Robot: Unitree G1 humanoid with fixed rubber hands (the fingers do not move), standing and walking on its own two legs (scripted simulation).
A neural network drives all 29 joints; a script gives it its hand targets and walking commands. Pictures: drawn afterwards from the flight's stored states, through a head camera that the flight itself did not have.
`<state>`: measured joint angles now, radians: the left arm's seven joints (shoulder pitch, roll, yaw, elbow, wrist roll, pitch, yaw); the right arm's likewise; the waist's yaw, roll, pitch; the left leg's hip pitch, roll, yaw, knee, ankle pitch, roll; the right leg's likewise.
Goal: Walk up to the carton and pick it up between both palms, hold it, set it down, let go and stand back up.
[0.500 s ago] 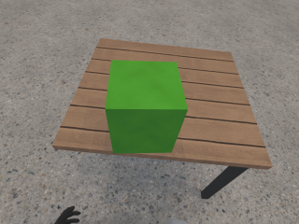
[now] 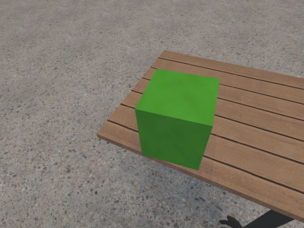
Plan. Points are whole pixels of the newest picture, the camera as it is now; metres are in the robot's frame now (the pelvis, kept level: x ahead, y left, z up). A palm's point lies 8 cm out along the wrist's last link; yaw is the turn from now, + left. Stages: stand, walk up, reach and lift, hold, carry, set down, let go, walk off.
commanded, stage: walk up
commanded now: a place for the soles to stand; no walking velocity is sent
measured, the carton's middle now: (177, 119) +0.48 -0.04 -0.02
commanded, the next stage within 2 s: none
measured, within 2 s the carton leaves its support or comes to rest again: neither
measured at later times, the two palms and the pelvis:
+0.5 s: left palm out of the picture +0.08 +0.24 -0.12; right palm out of the picture +0.09 -0.19 -0.12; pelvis +0.02 +0.03 +0.00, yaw -4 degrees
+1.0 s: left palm out of the picture +0.11 +0.25 -0.12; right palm out of the picture +0.07 -0.18 -0.12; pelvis +0.04 +0.05 +0.00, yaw -6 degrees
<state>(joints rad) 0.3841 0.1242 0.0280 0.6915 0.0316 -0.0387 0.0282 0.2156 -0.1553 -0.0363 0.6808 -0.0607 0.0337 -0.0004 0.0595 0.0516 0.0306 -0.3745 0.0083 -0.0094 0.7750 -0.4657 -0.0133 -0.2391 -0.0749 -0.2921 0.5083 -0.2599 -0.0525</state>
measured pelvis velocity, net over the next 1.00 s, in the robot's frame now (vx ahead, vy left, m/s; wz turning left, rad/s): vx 0.04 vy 0.05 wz -0.10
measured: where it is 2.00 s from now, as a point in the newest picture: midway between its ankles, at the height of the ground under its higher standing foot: outside the picture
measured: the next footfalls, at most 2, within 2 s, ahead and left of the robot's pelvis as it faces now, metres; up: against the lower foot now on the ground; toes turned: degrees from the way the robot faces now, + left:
left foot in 0.06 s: +0.06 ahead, +0.12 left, +0.00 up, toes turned +2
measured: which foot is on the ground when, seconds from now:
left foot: up 0.00-0.04, down 0.06-1.00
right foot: down 0.00-1.00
